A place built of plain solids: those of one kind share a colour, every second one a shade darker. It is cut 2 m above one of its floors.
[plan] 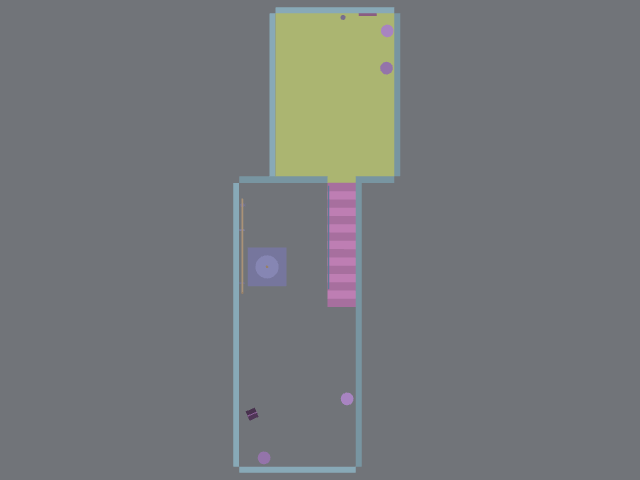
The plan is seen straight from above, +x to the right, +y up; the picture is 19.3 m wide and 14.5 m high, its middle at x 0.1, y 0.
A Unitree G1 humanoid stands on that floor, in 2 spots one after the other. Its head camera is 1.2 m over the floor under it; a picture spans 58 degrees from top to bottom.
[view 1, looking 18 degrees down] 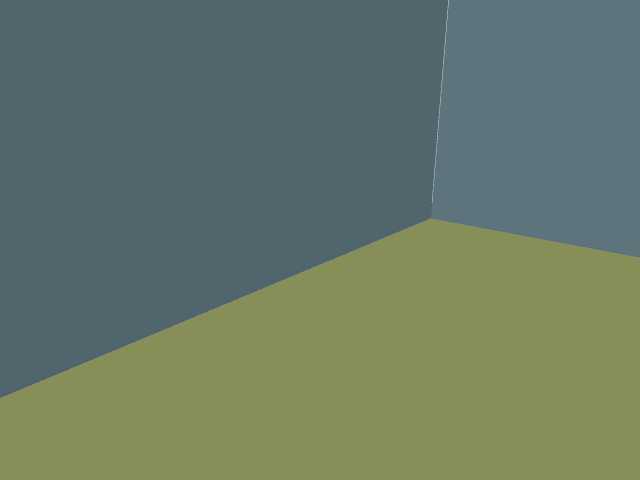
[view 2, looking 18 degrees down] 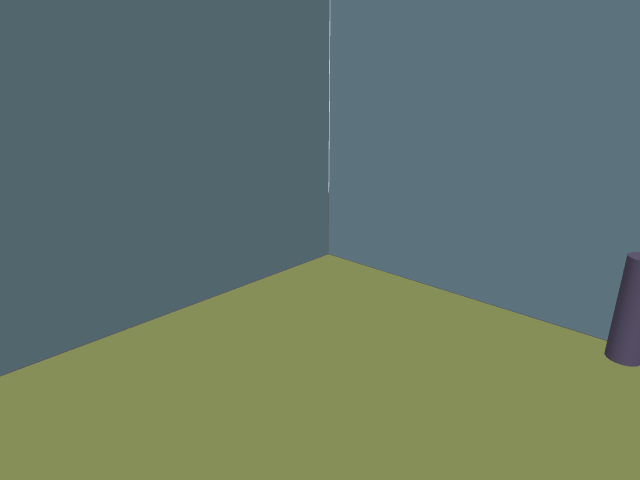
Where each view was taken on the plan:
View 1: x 0.78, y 2.72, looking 131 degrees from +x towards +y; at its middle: wall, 3.25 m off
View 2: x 0.97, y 4.38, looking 133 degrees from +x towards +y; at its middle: wall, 3.42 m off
